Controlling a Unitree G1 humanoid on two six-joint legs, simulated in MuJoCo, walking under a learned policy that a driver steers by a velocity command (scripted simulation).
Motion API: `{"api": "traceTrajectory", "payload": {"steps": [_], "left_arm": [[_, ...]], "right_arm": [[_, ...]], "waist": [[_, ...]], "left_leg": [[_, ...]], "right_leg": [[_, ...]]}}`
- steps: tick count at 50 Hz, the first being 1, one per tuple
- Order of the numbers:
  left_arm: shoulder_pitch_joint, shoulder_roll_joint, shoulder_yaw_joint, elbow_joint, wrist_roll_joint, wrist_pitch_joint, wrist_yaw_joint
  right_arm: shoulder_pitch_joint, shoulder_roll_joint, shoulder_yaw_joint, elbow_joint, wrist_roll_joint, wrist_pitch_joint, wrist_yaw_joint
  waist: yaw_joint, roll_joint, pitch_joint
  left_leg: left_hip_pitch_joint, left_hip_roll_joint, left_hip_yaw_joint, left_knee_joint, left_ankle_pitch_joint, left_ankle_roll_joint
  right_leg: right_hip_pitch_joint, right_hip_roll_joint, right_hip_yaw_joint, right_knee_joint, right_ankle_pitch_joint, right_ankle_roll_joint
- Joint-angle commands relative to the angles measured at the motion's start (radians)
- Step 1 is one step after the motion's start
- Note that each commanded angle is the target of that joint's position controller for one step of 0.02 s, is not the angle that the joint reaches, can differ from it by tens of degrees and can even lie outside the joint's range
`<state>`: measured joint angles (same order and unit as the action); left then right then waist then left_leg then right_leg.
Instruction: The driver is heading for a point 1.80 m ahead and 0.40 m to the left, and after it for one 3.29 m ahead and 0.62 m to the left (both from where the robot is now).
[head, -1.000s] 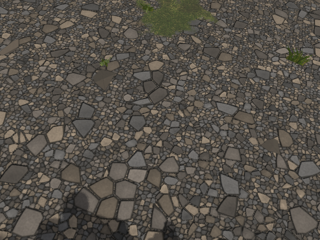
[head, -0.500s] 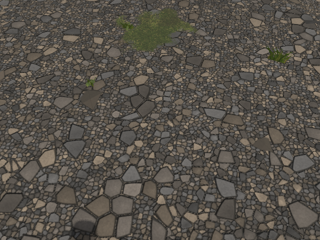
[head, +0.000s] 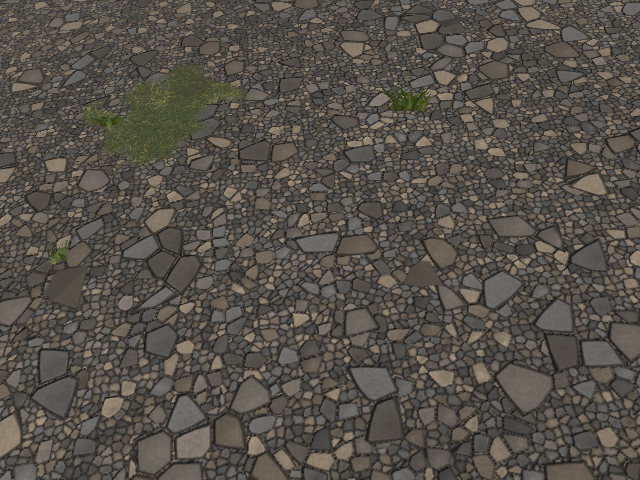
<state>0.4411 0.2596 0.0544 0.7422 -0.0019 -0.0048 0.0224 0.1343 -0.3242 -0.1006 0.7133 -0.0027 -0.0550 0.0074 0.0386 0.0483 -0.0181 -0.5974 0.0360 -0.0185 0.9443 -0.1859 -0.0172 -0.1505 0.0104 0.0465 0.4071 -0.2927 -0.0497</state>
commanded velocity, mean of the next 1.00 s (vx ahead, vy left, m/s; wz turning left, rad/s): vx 0.47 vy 0.00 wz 0.26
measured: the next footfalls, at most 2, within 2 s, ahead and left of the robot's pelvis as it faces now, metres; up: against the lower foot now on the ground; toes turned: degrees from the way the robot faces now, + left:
left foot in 0.48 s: +0.44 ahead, +0.18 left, -0.16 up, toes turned +5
right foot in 0.86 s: +0.79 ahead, +0.04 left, -0.16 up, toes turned +22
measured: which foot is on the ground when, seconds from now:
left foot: up 0.00-0.46, down 0.48-0.86, up 0.88-1.00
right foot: down 0.00-0.48, up 0.50-0.84, down 0.86-1.00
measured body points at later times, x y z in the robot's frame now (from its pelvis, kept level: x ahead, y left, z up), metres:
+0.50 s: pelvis +0.32 +0.08 -0.16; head +0.36 +0.08 +0.28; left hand +0.23 +0.36 -0.28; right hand +0.55 -0.14 -0.26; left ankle +0.41 +0.18 -0.90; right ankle -0.01 -0.08 -0.67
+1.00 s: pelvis +0.65 +0.10 -0.17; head +0.67 +0.09 +0.27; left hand +0.69 +0.40 -0.25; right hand +0.85 -0.13 -0.30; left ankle +0.53 +0.19 -0.81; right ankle +0.75 +0.02 -0.90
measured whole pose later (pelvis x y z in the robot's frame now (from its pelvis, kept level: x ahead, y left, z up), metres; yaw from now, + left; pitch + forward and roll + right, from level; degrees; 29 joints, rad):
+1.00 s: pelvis +0.65 +0.10 -0.17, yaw +23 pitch +1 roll +0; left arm 0.22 0.25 0.05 0.64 0.02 -0.10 0.00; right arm 0.28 -0.31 -0.07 0.78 0.03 -0.02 0.00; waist 0.01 0.04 0.01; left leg -0.45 -0.04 -0.08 1.22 -0.38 0.03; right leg -0.38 0.01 -0.02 0.54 -0.18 -0.03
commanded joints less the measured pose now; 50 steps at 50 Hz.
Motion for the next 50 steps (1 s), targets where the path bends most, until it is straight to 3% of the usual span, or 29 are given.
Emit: {"api": "traceTrajectory", "payload": {"steps": [1,2,6,10,13,16,20,22,23,24,25,26,27,28,29,30,32,33,34,36,39,42,43,44,45,46,47,48,50], "left_arm": [[-0.045,0.151,0.036,-0.072,-0.002,-0.037,0.014],[-0.012,0.153,0.036,-0.068,0.013,-0.049,0.010],[0.065,0.150,0.031,-0.047,0.005,-0.061,-0.005],[0.168,0.184,0.048,0.016,-0.008,-0.060,0.025],[0.108,0.140,0.029,0.020,-0.007,-0.064,0.045],[0.086,0.163,0.032,0.024,-0.012,-0.065,0.043],[0.111,0.146,0.022,0.054,-0.021,-0.067,0.035],[0.105,0.165,0.017,0.052,-0.020,-0.058,0.027],[0.038,0.179,0.014,0.047,-0.019,-0.056,0.017],[0.042,0.124,0.005,0.061,-0.003,-0.068,0.005],[0.246,0.011,-0.033,0.055,0.002,-0.095,-0.021],[0.199,0.148,-0.021,0.016,-0.033,-0.130,-0.040],[0.072,0.174,-0.016,-0.046,-0.051,-0.138,-0.037],[-0.072,0.147,-0.020,-0.091,-0.035,-0.136,-0.007],[-0.098,0.133,-0.025,-0.127,-0.049,-0.127,0.012],[-0.073,0.155,-0.028,-0.118,-0.027,-0.118,0.016],[-0.164,0.138,-0.017,-0.138,-0.003,-0.102,0.014],[-0.226,0.133,-0.016,-0.157,0.027,-0.112,0.014],[-0.241,0.083,-0.025,-0.165,0.049,-0.124,0.008],[-0.231,0.056,-0.022,-0.151,0.023,-0.134,-0.010],[-0.311,0.095,-0.004,-0.192,-0.001,-0.111,-0.003],[-0.213,0.128,0.027,-0.173,0.010,-0.116,-0.014],[-0.082,0.161,0.040,-0.157,0.019,-0.121,-0.016],[0.028,0.263,0.065,-0.140,0.028,-0.113,-0.018],[0.049,0.224,0.063,-0.126,0.008,-0.109,-0.024],[-0.019,0.155,0.046,-0.143,0.006,-0.107,-0.019],[-0.092,0.132,0.037,-0.150,0.015,-0.099,-0.015],[-0.144,0.115,0.031,-0.146,0.018,-0.096,-0.017],[-0.185,0.097,0.028,-0.130,0.022,-0.105,-0.021]], "right_arm": [[-0.102,-0.033,0.000,-0.065,-0.008,-0.036,0.013],[-0.085,-0.045,-0.005,-0.041,-0.001,-0.042,0.027],[-0.158,-0.077,-0.010,-0.063,0.020,-0.041,0.047],[-0.223,-0.074,-0.010,-0.095,0.023,-0.055,0.074],[-0.265,0.006,0.021,-0.111,0.009,-0.064,0.105],[-0.243,0.008,0.033,-0.107,0.019,-0.062,0.120],[-0.211,-0.009,0.036,-0.095,0.023,-0.067,0.102],[0.012,-0.051,0.015,-0.002,0.010,-0.070,0.084],[0.232,-0.090,-0.005,0.070,0.016,-0.064,0.074],[0.409,-0.138,-0.016,0.133,0.008,-0.047,0.058],[0.437,-0.222,-0.009,0.133,-0.028,-0.039,0.055],[0.498,-0.191,-0.019,0.130,0.006,-0.023,0.058],[0.454,-0.219,-0.032,0.126,0.027,-0.009,0.048],[0.320,-0.176,-0.022,0.109,0.039,0.007,0.033],[0.250,-0.213,-0.023,0.101,0.037,-0.005,0.018],[0.187,-0.164,-0.004,0.063,0.011,-0.023,0.023],[0.041,-0.079,0.025,0.047,0.025,-0.041,0.007],[0.010,-0.077,0.025,0.026,0.022,-0.042,-0.005],[0.013,-0.090,0.024,0.025,0.009,-0.042,-0.020],[0.107,-0.090,0.017,0.054,0.017,-0.036,-0.031],[0.186,-0.089,0.004,0.080,0.056,-0.014,-0.035],[0.205,-0.071,0.000,0.072,0.034,0.019,-0.028],[0.200,-0.024,0.017,0.049,0.017,0.021,-0.022],[0.384,0.068,0.044,0.038,0.023,0.006,-0.015],[0.374,0.011,0.046,0.033,0.042,0.001,-0.008],[0.271,-0.071,0.021,0.028,0.051,0.007,-0.010],[0.163,-0.087,0.015,0.000,0.041,0.016,-0.013],[0.110,-0.081,0.011,-0.021,0.027,0.022,-0.012],[0.128,-0.041,0.013,-0.021,0.027,0.032,-0.005]], "waist": [[-0.017,-0.157,0.035],[-0.016,-0.157,-0.011],[0.015,-0.158,0.058],[0.061,-0.177,0.117],[0.072,-0.125,0.181],[0.080,-0.091,0.178],[0.088,-0.081,0.156],[0.001,-0.106,0.043],[-0.125,-0.097,-0.055],[-0.196,0.019,-0.113],[-0.084,0.321,-0.342],[-0.186,0.193,-0.540],[-0.184,0.081,-0.539],[-0.139,-0.126,-0.375],[-0.083,-0.038,-0.283],[-0.047,-0.152,-0.211],[0.051,-0.073,0.065],[0.029,-0.046,0.127],[0.022,-0.010,0.087],[-0.008,0.053,-0.015],[-0.038,0.025,-0.003],[0.016,0.016,-0.026],[0.077,-0.036,-0.128],[0.029,-0.336,-0.297],[0.033,-0.413,-0.324],[0.055,-0.254,-0.168],[0.047,-0.155,-0.067],[0.026,-0.124,0.008],[-0.023,-0.156,0.024]], "left_leg": [[-0.101,-0.005,-0.004,-0.093,0.205,-0.005],[-0.040,-0.009,-0.002,-0.028,0.272,-0.001],[-0.183,0.011,-0.033,-0.090,0.275,0.029],[-0.503,0.061,-0.099,-0.153,0.229,0.052],[-0.228,0.033,-0.021,-0.332,0.552,0.057],[-0.054,0.013,-0.011,-0.427,0.645,0.073],[-0.008,0.008,0.002,-0.546,0.650,0.059],[0.218,-0.028,0.039,-0.572,0.626,0.083],[0.506,-0.027,0.071,-0.604,0.678,0.106],[0.836,0.064,-0.019,-0.538,0.780,0.177],[1.356,0.260,-0.287,-0.081,1.261,0.338],[1.449,0.301,-0.435,-0.172,1.093,0.445],[1.358,0.323,-0.571,-0.356,0.580,0.465],[1.090,0.281,-0.608,-0.545,0.200,0.414],[0.906,0.355,-0.761,-0.595,0.129,0.477],[0.713,0.369,-0.762,-0.604,0.079,0.464],[0.196,0.187,-0.434,-0.702,0.177,0.337],[0.055,0.087,-0.306,-0.723,0.306,0.306],[-0.024,0.001,-0.201,-0.710,0.413,0.282],[0.054,-0.016,-0.164,-0.686,0.410,0.261],[0.278,0.050,-0.282,-0.624,0.254,0.212],[0.370,0.020,-0.318,-0.396,0.269,0.157],[0.293,-0.040,-0.265,-0.174,0.181,0.121],[0.026,-0.176,-0.164,0.224,-0.224,0.058],[-0.148,-0.131,-0.170,0.386,-0.402,0.050],[-0.209,-0.079,-0.170,0.443,-0.308,0.047],[-0.197,-0.037,-0.127,0.412,-0.225,0.048],[-0.172,-0.004,-0.116,0.352,-0.182,0.045],[-0.053,0.032,-0.111,0.252,-0.140,0.044]], "right_leg": [[0.052,-0.171,0.197,-0.232,0.117,-0.142],[0.058,-0.190,0.183,-0.203,0.189,-0.144],[0.146,-0.208,0.212,-0.154,0.214,-0.162],[0.401,-0.298,0.281,-0.062,0.223,-0.163],[0.073,-0.203,0.126,-0.048,0.036,-0.128],[-0.028,-0.170,0.055,0.017,0.010,-0.093],[0.136,-0.166,0.003,0.205,0.231,-0.040],[0.169,-0.167,-0.014,0.510,0.564,-0.037],[0.073,-0.145,-0.045,0.781,0.648,-0.015],[-0.228,-0.054,-0.096,1.245,0.122,0.056],[-0.703,0.013,0.018,1.677,-0.598,0.105],[-0.780,-0.003,0.148,1.618,-0.487,0.114],[-0.845,-0.042,0.125,1.525,-0.407,0.120],[-0.836,-0.071,0.036,1.419,-0.301,0.113],[-0.872,-0.066,0.020,1.503,-0.285,0.136],[-0.818,-0.124,0.073,1.424,-0.243,0.109],[-0.615,-0.182,0.085,0.886,-0.060,0.095],[-0.498,-0.157,0.037,0.642,0.034,0.119],[-0.319,-0.118,-0.003,0.479,0.188,0.128],[-0.135,-0.026,-0.031,0.301,0.471,0.145],[-0.191,-0.019,0.025,0.150,0.423,0.123],[-0.086,-0.009,0.007,0.106,0.298,0.045],[0.115,-0.103,0.086,0.125,0.281,-0.003],[0.443,-0.368,0.511,0.066,0.128,-0.181],[0.472,-0.451,0.829,-0.074,-0.192,-0.222],[0.351,-0.403,0.715,-0.105,-0.329,-0.175],[0.210,-0.359,0.554,-0.111,-0.229,-0.138],[0.083,-0.319,0.425,-0.126,-0.081,-0.133],[-0.054,-0.258,0.289,-0.177,0.038,-0.119]]}}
